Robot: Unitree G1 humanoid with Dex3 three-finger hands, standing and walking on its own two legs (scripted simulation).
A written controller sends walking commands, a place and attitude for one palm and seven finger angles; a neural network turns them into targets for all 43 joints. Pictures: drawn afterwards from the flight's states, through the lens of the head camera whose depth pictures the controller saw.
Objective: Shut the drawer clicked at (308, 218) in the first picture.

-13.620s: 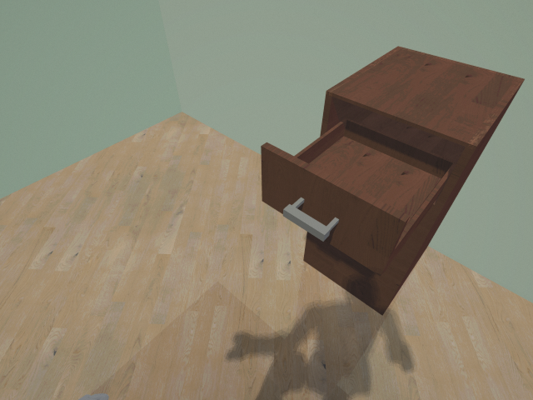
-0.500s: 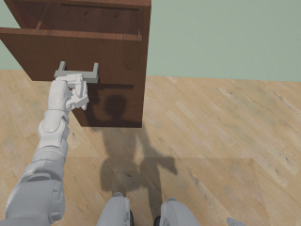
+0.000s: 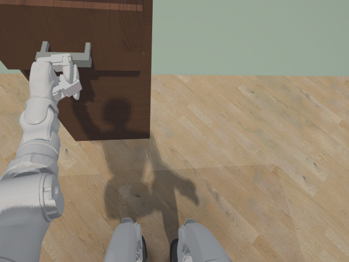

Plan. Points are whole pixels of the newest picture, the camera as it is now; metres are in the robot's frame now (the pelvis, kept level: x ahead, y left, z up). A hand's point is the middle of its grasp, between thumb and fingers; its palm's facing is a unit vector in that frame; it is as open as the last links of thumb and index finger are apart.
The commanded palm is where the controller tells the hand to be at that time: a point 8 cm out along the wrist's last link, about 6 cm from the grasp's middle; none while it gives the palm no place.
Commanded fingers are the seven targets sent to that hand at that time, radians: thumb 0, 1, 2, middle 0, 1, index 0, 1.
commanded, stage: push the drawer shut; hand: left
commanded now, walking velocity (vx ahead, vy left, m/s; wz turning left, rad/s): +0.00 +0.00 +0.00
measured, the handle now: (65, 53) +0.58 +0.21 +0.06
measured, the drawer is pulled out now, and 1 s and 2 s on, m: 0.07 0.00 0.00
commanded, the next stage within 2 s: pull the fist back off the drawer in 1.00 s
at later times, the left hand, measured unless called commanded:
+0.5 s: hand (79, 58) +0.57 +0.19 +0.05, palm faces +0.02 -1.00 -0.03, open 3.1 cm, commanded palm +0.57 +0.21 +0.06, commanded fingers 0.00 0.90 0.90 -1.40 -1.60 -1.40 -1.60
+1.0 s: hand (75, 55) +0.58 +0.19 +0.05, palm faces +0.03 -1.00 -0.04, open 3.3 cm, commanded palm +0.63 +0.19 +0.06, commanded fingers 0.00 0.90 0.90 -1.40 -1.60 -1.40 -1.60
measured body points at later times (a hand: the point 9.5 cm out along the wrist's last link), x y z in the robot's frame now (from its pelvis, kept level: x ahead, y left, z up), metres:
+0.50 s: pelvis +0.00 +0.01 -0.01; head +0.18 +0.04 +0.40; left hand +0.56 +0.24 +0.06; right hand -0.02 -0.25 -0.11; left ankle +0.05 +0.08 -0.63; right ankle +0.02 -0.09 -0.63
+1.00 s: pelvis -0.02 +0.01 -0.02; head +0.17 +0.06 +0.38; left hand +0.57 +0.25 +0.06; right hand -0.05 -0.25 -0.10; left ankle +0.05 +0.08 -0.63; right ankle +0.02 -0.09 -0.63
